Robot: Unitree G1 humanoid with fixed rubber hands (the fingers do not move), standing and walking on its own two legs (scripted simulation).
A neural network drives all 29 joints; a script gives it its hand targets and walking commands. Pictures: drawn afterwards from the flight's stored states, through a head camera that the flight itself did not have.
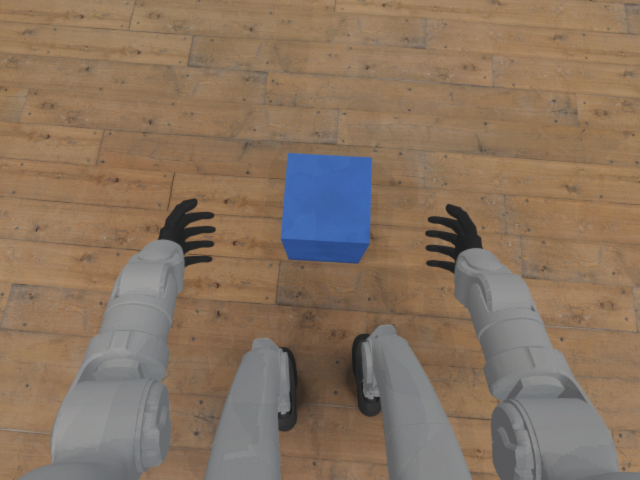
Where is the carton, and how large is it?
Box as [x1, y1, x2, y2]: [281, 153, 371, 263]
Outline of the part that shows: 288,153 281,228 281,240 288,258 357,263 369,243 371,157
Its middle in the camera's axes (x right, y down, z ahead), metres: +0.02 -0.06 +1.01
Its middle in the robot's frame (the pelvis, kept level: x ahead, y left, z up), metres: +0.56 -0.03 -0.56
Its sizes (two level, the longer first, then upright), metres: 0.210 0.200 0.250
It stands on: the floor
